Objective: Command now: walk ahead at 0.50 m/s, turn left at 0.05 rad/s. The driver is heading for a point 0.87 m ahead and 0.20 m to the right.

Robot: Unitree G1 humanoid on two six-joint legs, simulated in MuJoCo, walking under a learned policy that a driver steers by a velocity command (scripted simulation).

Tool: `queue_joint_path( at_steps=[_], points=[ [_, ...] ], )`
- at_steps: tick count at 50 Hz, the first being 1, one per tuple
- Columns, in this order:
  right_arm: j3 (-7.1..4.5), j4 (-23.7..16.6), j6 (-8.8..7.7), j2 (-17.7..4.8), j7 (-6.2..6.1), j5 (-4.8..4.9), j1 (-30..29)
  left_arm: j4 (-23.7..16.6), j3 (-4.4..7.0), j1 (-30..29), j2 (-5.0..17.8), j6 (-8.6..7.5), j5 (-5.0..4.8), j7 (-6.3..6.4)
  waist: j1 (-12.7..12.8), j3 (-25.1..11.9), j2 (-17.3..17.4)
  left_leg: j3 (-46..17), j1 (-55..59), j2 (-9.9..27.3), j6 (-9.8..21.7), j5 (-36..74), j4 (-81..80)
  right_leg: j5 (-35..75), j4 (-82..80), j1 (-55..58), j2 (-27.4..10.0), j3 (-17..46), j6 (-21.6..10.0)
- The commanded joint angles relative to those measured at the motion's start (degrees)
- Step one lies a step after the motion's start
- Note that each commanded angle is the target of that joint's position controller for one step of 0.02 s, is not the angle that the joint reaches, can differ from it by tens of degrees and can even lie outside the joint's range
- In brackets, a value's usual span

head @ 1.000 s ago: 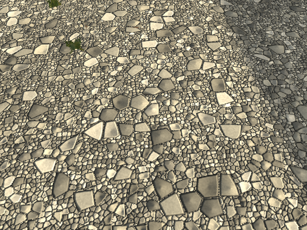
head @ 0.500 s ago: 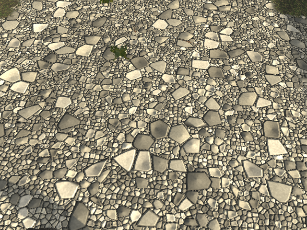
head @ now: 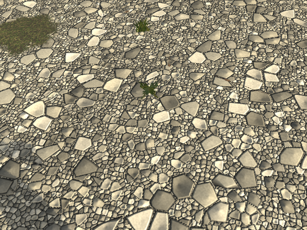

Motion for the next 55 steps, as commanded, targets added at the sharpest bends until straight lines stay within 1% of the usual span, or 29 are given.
queue_joint_path(
  at_steps=[1, 4, 8, 10, 12, 13, 14, 15, 16, 17, 18, 19, 22, 25, 28, 34, 37, 38, 39, 40, 41, 42, 43, 44, 45, 46, 48, 51, 55],
  points=[
    [-0.2, -4.2, -0.95, -1.9, 0.18, -0.16, -3.2, -3.4, 2.16, -2.7, 9.7, -0.69, -0.45, 0.71, -0.7, 0.2, -6.1, 0.3, -2.1, 1.0, -1.0, 9.6, -9.5, 14.2, -9.2, 1.0, -14.0, 9.1, -8.5],
    [0.3, -5.5, -1.55, -1.0, 0.91, 0.25, -9.0, -1.7, 2.22, 0.7, 10.5, -0.2, -0.98, 0.98, 1.6, 1.2, -5.9, 2.0, 1.1, -0.8, -0.9, 16.6, -18.8, 13.6, -9.1, 1.7, -13.3, 6.6, -7.4],
    [0.23, -7.7, -2.15, -1.6, 2.12, 0.7, -14.8, 0.7, 2.34, 4.7, 10.8, 1.1, -1.32, 1.23, 2.8, 3.0, -5.9, 1.5, 0.0, -2.1, 0.6, 14.4, -24.3, 15.3, -6.1, 8.3, -16.6, 8.5, -7.0],
    [-0.22, -8.0, -2.58, -2.9, 2.52, 0.59, -14.0, 1.3, 2.66, 4.7, 11.5, 1.84, -1.47, 1.61, 1.0, 2.5, -6.5, 1.1, 2.4, -2.9, 1.8, 10.2, -26.5, 19.2, -2.9, 11.0, -17.9, 10.2, -6.1],
    [-1.7, -5.7, -2.93, -5.8, 2.15, 0.28, -5.2, 0.9, 2.88, 2.5, 12.5, 2.29, -1.49, 1.88, -4.6, -2.7, -7.1, 3.1, 16.4, -5.3, 3.9, 8.7, -29.3, 31.9, 6.6, 9.4, -15.8, 9.1, -4.4],
    [-3.02, -3.4, -2.94, -8.8, 1.54, -0.28, 4.0, 0.1, 2.12, 1.9, 10.7, 2.19, -0.87, 1.89, -8.8, -9.9, -6.1, 1.0, 32.1, -2.4, 6.1, 10.8, -27.0, 29.3, 17.9, 2.6, -12.7, 7.3, -2.6],
    [-4.3, -2.5, -2.66, -14.1, 0.88, -1.64, 12.2, -1.8, 0.41, 5.6, 5.1, 1.43, -0.05, 1.66, -9.6, -20.1, 3.9, -17.3, 55.9, 12.3, 12.3, 9.0, -25.3, 9.1, 39.3, -17.5, -5.5, 3.6, 1.1],
    [-3.88, -1.6, -2.06, -12.6, 1.11, -0.98, 14.0, -1.1, -0.37, 9.6, 3.4, 0.51, -0.77, 1.4, -8.7, -26.8, 13.4, -35.5, 61.9, 19.4, 16.7, -0.7, -32.4, -24.6, 51.1, -28.7, -1.4, 7.6, 2.4],
    [-2.59, -1.6, -1.82, -8.0, 0.87, -0.49, 11.8, -1.3, 1.44, 4.7, 9.5, 0.3, -2.44, 1.27, -9.7, -18.3, 7.5, -30.8, 55.4, 16.9, 14.0, -7.4, -35.0, -22.4, 56.0, -33.7, -4.7, 9.8, 2.2],
    [-2.0, -1.6, -1.81, -6.5, 0.68, -0.08, 7.8, -2.8, 1.86, 0.4, 10.4, 0.28, -2.73, 1.32, -8.6, -10.5, 5.5, -23.0, 47.0, 15.2, 12.1, -6.4, -37.1, -16.9, 55.4, -35.2, -7.1, 8.0, 2.1],
    [-1.49, -1.5, -1.94, -5.0, 0.74, -0.26, 4.1, -3.1, 1.96, -1.6, 9.7, 0.52, -2.1, 1.52, -6.8, -6.3, 3.1, -17.7, 39.4, 12.9, 11.3, -3.4, -39.5, -12.6, 53.2, -33.4, -9.0, 7.1, 2.4],
    [-1.11, -1.4, -2.33, -3.5, 0.92, -0.59, 1.4, -2.8, 2.28, -1.2, 8.9, 1.17, -1.7, 1.6, -4.8, -3.5, 3.7, -12.8, 33.7, 11.0, 10.6, -0.1, -42.0, -9.4, 51.0, -30.7, -10.5, 7.4, 2.7],
    [-1.39, -0.1, -3.6, -3.1, 1.07, -0.98, -1.7, -2.6, 2.06, 0.8, 5.3, 3.34, -1.89, 1.69, -1.8, -0.9, 3.7, -4.1, 26.1, 9.6, 11.0, 6.8, -46.7, -5.1, 49.2, -26.7, -11.9, 7.2, 3.8],
    [-2.04, 1.7, -3.93, -4.6, 0.5, -1.36, -1.1, -4.5, 2.22, -2.7, 4.9, 3.96, -1.36, 1.69, -1.8, 0.8, 1.5, 2.0, 26.8, 9.4, 11.2, 12.2, -47.9, 2.1, 43.3, -30.5, -12.2, 8.1, 4.7],
    [-2.4, 2.7, -3.44, -6.1, -0.15, -1.18, -0.3, -5.9, 1.75, -7.2, 3.9, 3.33, -1.22, 0.49, -3.2, 1.8, 0.5, 8.1, 28.2, 7.9, 10.0, 14.5, -48.1, 11.0, 32.3, -29.3, -11.5, 5.7, 4.3],
    [-3.53, 5.6, -1.34, -9.0, -0.63, 0.5, 4.5, -10.9, 1.26, -17.1, 3.9, 3.3, -1.11, -1.53, -6.4, 4.6, -0.7, 12.4, 38.8, 11.2, 8.6, 18.7, -45.1, 8.8, 20.9, -31.2, -10.0, 0.9, 1.5],
    [-4.21, 5.5, 0.02, -11.3, -0.96, 1.31, 3.4, -11.9, 2.51, -14.3, 6.2, 3.69, -1.03, -1.93, -3.2, 1.0, 1.7, 14.7, 42.4, 11.5, 6.7, 42.3, -34.9, -0.1, 20.1, -23.8, -5.4, -3.7, -1.7],
    [-4.31, 5.3, 0.55, -11.7, -1.08, 1.52, 2.6, -10.8, 3.64, -8.6, 8.0, 3.85, -1.22, -1.81, 0.2, -2.3, 2.0, 15.7, 41.5, 10.6, 5.8, 49.4, -26.4, -1.6, 19.2, -16.2, -2.8, -5.2, -3.2],
    [-3.85, 5.1, 0.77, -10.9, -1.2, 1.6, 2.0, -8.3, 5.57, 0.8, 11.3, 4.01, -1.41, -1.15, 5.2, -7.2, 0.6, 17.2, 35.9, 8.0, 3.7, 47.3, -13.6, 1.7, 15.6, -2.1, -0.2, -5.0, -5.4],
    [-2.4, 3.9, 0.23, -7.1, -1.2, -0.47, 3.8, -6.8, 7.45, 8.1, 17.2, 4.65, -1.66, 0.21, 6.6, -12.3, -9.0, 17.4, 20.3, 4.6, 0.7, 21.7, 5.4, 3.7, 14.3, 14.7, -9.5, 10.7, -9.3],
    [-0.38, 0.7, -1.59, -1.1, -0.51, -1.09, 6.9, -8.7, 7.47, 3.9, 20.8, 3.9, -1.87, 0.08, 0.0, -18.7, -19.9, 7.7, -2.6, -8.5, -2.4, -21.8, 24.1, -9.4, 4.2, 29.8, -21.7, 44.7, -21.0],
    [-1.26, 0.3, -3.77, -6.4, 0.38, 0.96, 0.7, -9.7, 5.78, 4.6, 15.3, 3.01, -1.47, -0.51, 4.4, -20.1, -10.6, -2.8, -8.6, -5.9, -0.7, -20.9, 26.5, -12.4, -1.2, 30.0, -22.7, 47.0, -19.0],
    [-1.47, -1.1, -4.82, -7.4, 0.76, 2.57, -3.4, -9.4, 5.01, 3.3, 12.6, 2.17, -1.0, -0.56, 4.1, -12.7, -8.4, -2.1, -11.3, -3.6, 0.8, -16.1, 24.2, -9.2, -1.1, 24.3, -21.0, 38.9, -16.7],
    [-1.3, -0.7, -5.23, -6.5, 0.35, 1.69, -3.6, -9.6, 4.54, -0.1, 11.3, 1.7, -1.04, -0.58, 1.2, -7.5, -3.1, -2.1, -8.9, -1.0, 1.2, -11.6, 18.6, -2.5, -0.9, 15.5, -18.4, 32.1, -14.6],
    [-1.76, 0.0, -5.0, -7.2, -0.07, 0.07, -3.3, -10.2, 3.93, -3.6, 9.1, 1.56, -0.9, -0.3, -0.8, -5.6, -3.2, -2.2, -4.9, 0.7, 0.8, -9.1, 13.5, 3.4, -1.2, 9.2, -16.4, 27.1, -13.4],
    [-1.99, 0.3, -4.34, -7.3, 0.02, -0.36, -2.2, -11.3, 3.53, -5.4, 8.4, 1.55, -0.25, 0.03, -2.5, -4.6, -4.5, -2.4, -1.2, 1.5, 0.4, -7.3, 11.4, 7.3, -2.3, 4.6, -15.0, 24.8, -13.1],
    [-1.93, 0.3, -3.12, -6.2, 0.08, -0.89, -1.4, -11.6, 3.67, -5.7, 9.0, 1.39, -0.39, 0.6, -3.5, -4.0, -4.4, -1.5, 1.1, 1.2, -1.3, -5.4, 6.9, 12.8, -3.9, 0.2, -13.8, 21.9, -13.5],
    [-1.19, -1.4, -2.32, -4.2, -0.06, -1.17, -6.5, -11.0, 4.26, -3.3, 11.1, 1.42, -0.76, 1.76, -2.3, -1.7, -4.4, -0.4, 0.4, -0.3, -3.8, 3.1, -4.2, 14.8, -4.6, -3.4, -11.6, 17.6, -12.4],
    [-0.25, -3.0, -2.82, -2.6, 0.85, -0.62, -13.5, -9.8, 4.19, -0.8, 10.8, 2.05, -0.92, 2.42, 0.8, -0.1, -7.0, 0.8, 6.0, -3.7, -4.1, 17.1, -20.3, 10.3, -3.3, -6.1, -8.7, 14.3, -8.8]
  ],
)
